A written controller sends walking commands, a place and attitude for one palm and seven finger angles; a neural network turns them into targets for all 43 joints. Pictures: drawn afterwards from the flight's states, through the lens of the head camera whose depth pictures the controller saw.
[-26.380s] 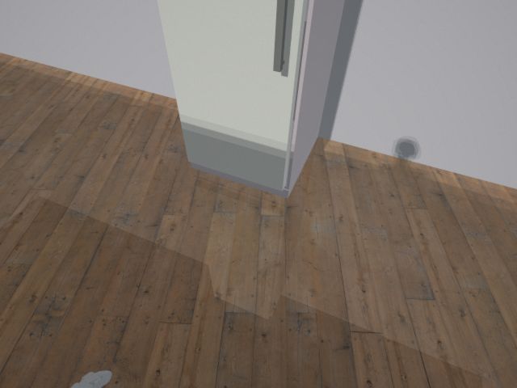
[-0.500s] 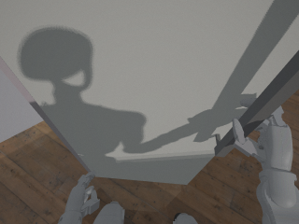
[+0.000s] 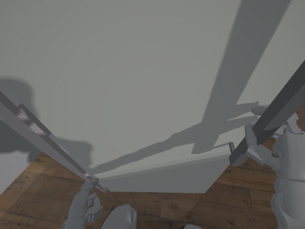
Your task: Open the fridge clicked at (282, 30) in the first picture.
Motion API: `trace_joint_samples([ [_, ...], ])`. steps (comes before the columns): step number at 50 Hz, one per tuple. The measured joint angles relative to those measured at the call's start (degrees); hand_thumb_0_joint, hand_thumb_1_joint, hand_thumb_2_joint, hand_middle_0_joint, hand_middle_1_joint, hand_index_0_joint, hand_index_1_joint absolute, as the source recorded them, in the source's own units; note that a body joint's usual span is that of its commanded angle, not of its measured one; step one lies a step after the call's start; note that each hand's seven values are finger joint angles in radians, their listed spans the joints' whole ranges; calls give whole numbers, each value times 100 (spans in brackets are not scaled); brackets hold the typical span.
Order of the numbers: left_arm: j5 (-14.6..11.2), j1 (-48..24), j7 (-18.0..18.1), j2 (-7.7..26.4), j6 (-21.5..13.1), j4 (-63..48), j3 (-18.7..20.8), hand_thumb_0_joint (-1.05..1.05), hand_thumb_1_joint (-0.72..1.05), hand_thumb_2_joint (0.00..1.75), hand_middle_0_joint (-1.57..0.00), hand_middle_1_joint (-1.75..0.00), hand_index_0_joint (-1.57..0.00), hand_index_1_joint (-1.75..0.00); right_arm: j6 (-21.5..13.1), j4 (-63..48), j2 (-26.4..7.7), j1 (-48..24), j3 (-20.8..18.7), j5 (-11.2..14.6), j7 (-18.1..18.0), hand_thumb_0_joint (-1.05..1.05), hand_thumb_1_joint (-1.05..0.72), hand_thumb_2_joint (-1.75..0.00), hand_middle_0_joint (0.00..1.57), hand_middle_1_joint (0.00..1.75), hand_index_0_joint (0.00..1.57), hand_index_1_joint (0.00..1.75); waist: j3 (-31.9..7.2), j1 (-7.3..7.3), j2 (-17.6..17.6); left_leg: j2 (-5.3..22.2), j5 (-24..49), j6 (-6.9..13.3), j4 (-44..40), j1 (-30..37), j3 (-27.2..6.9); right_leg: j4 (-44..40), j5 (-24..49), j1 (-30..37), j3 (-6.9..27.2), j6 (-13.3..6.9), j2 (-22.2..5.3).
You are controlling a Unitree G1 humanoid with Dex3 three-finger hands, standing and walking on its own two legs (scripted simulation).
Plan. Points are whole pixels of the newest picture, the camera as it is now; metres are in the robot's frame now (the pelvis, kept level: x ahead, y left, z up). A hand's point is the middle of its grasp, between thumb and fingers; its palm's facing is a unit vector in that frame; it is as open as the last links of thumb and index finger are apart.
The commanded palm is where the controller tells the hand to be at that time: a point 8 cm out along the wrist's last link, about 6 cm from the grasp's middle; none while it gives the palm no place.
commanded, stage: walk backward, drawing the door open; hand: right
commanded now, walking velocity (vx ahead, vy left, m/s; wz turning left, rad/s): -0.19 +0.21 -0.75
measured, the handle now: (278, 97) +0.32 -0.20 +0.22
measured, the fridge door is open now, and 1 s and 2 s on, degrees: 62 67 63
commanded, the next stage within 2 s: stop walking and hold the door back in 0.08 s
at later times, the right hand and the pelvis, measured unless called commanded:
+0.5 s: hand (252, 170) +0.22 -0.16 +0.13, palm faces +0.49 +0.85 -0.18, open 6.1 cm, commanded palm +0.19 -0.21 +0.13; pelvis -0.07 +0.11 -0.02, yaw -17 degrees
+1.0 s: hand (252, 161) +0.24 -0.17 +0.13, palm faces +0.47 +0.86 -0.22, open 5.8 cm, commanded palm +0.19 -0.22 +0.13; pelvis -0.12 +0.13 -0.01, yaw -17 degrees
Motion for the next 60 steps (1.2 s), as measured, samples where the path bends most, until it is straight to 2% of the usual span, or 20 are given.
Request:
trace_joint_samples([
  [5, -85, 99, -55, -22, -30, -60, -79, 1, 90, 89, -20, -30, -20, -30, 94, 196, -29, 98, -207, 203, -87, -2, -61, -79, 46, 140, 26, 136, -210, -81, -328, 7, -138, -38, -1476, 880, -115, -285, 314, -238, 525, 261, -214],
  [7, -105, 134, -69, -50, -25, -98, -101, 1, 90, 89, -20, -30, -20, -30, 164, 215, -156, 116, -397, 290, -133, -3, -61, -79, 46, 140, 25, 135, -347, -103, -252, 70, 147, 6, -2525, 1471, -44, -44, 189, -512, 676, 279, -122],
  [8, -123, 109, -76, -63, -16, -104, -118, 1, 90, 89, -20, -30, -20, -30, 194, 183, -237, 121, -558, 333, -158, -4, -60, -79, 46, 140, 25, 134, -411, -140, -106, 181, 344, 79, -2877, 1608, -66, 344, -257, -757, 650, 248, -13],
  [10, -118, -85, -44, 141, 37, 79, -55, 1, 90, 89, -20, -30, -20, -30, 141, 275, -60, 87, -682, 295, -196, -5, -58, -79, 46, 140, 26, 133, -323, -127, -271, 142, 307, 98, -2549, 1459, 86, 1962, -1346, -1314, 661, 173, 133],
  [12, -92, -111, 14, 342, 97, 270, 59, 1, 90, 89, -20, -30, -20, -30, -12, 535, 48, 35, -603, 234, -192, -6, -57, -79, 46, 140, 28, 133, -317, -112, -325, 256, 212, 114, -2457, 1510, 263, 3352, -1714, -1638, 349, 189, 396],
  [14, -106, -69, 104, 518, 145, 422, 135, 1, 91, 89, -20, -30, -20, -30, -137, 913, 107, -196, -429, 170, -189, -6, -57, -79, 46, 140, 31, 134, -324, -178, -283, 422, 207, 123, -2501, 1631, 401, 3909, -1729, -1620, -87, 207, 580],
  [18, -127, -81, 263, 753, 277, 523, 123, 1, 91, 89, -20, -30, -20, -30, -416, 1989, 102, -1089, -114, 118, -193, -6, -56, -80, 46, 140, 37, 136, -374, -275, -121, 679, 286, 136, -2556, 1684, 642, 2932, -1448, -1008, -664, 86, 724],
  [22, -150, -211, 242, 823, 333, 370, 106, 1, 91, 89, -20, -30, -20, -30, -398, 2686, 137, -2053, 104, 81, -225, -4, -57, -80, 46, 140, 41, 138, -411, -285, 80, 800, 305, 152, -2353, 1441, 820, 1388, -1334, -243, -792, -49, 716],
  [25, -162, -409, 172, 816, 384, 179, 89, 1, 91, 89, -20, -30, -20, -30, -319, 3012, 153, -2692, 183, 105, -245, -2, -59, -80, 46, 140, 41, 139, -379, -186, 215, 880, 254, 116, -1982, 1129, 854, 224, -546, 299, -825, -187, 715],
  [26, -177, -506, 151, 762, 406, 119, 92, 1, 91, 89, -20, -30, -20, -30, -303, 3123, 128, -2881, 186, 123, -260, -1, -59, -80, 46, 140, 41, 139, -287, -175, 298, 909, 325, 117, -1832, 1023, 722, 244, -481, 275, -878, -308, 761],
  [28, -211, -574, 94, 674, 415, -58, 77, 1, 91, 89, -20, -30, -20, -30, -275, 3389, 132, -3167, 191, 164, -319, -1, -61, -80, 46, 140, 40, 139, -152, -149, 207, 693, -361, 144, -1249, 791, 410, 341, -513, 207, -887, -476, 682],
  [32, -257, -402, 40, 430, 327, -99, -65, 1, 91, 89, -20, -30, -20, -30, -185, 3996, 104, -3608, 247, 138, -293, -1, -63, -76, 46, 140, 38, 140, -128, -52, -127, 275, -482, 159, -562, 557, 198, 125, -286, 126, -673, -509, 472],
  [39, -250, 114, 71, 144, 351, 296, -398, 1, 90, 89, -20, -30, -20, -30, -91, 4913, -5, -4341, 270, 233, -176, -2, -64, -75, 46, 140, 38, 140, -195, -311, -96, 84, -101, 203, -2111, 1346, 271, 230, -179, -82, -680, -370, 412],
  [42, -218, 174, 105, 256, 409, 499, -404, 1, 90, 89, -20, -30, -20, -30, -157, 5332, -73, -4531, 106, 244, -156, -3, -63, -75, 46, 140, 39, 140, -190, -263, -289, -25, 391, 369, -2504, 1536, 303, 729, -523, -303, -623, -293, 342],
  [44, -228, 221, 133, 382, 431, 651, -319, 1, 90, 89, -20, -30, -20, -30, -207, 5616, -73, -4603, 12, 223, -128, -4, -62, -74, 46, 140, 39, 140, -183, -158, -371, 0, 365, 394, -2445, 1563, 335, 1441, -1093, -506, -446, -200, 446],
  [47, -253, 324, 178, 585, 417, 810, -198, 1, 90, 89, -20, -30, -20, -30, -297, 6024, -70, -4709, -63, 137, -65, -5, -63, -73, 46, 140, 41, 140, -196, -88, -266, 139, 364, 349, -2518, 1676, 252, 1991, -1294, -607, -411, -121, 556],
  [51, -235, 423, 245, 847, 423, 824, -82, 1, 91, 89, -20, -30, -20, -30, -426, 6523, -85, -4902, -160, 51, 71, -5, -63, -73, 46, 140, 43, 140, -301, 85, -48, 314, 356, 250, -2508, 1719, 192, 1062, -895, -274, -609, -117, 482],
  [54, -223, 427, 261, 1020, 406, 761, 50, 1, 91, 89, -20, -30, -20, -30, -459, 6612, -92, -4952, -199, 67, 131, -4, -64, -74, 46, 140, 43, 140, -390, 244, 10, 345, 224, 149, -2269, 1638, 165, 175, -91, 124, -710, -161, 436],
  [56, -227, 364, 177, 936, 239, 807, 201, 1, 91, 89, -20, -30, -20, -30, -568, 6969, -182, -5237, -299, -190, 345, -4, -62, -74, 46, 140, 43, 140, -405, 178, 258, 421, 196, 101, -2128, 1506, -19, 184, -51, 117, -895, -274, 497],
  [60, -248, 577, -96, 817, -71, 651, 178, 1, 91, 89, -20, -30, -20, -30, -434, 7418, -184, -5499, -475, -215, 424, -4, -56, -73, 46, 140, 44, 140, -1005, 275, 508, 408, 310, 147, -2168, 1079, -74, 209, -65, -312, -949, -317, 485],
])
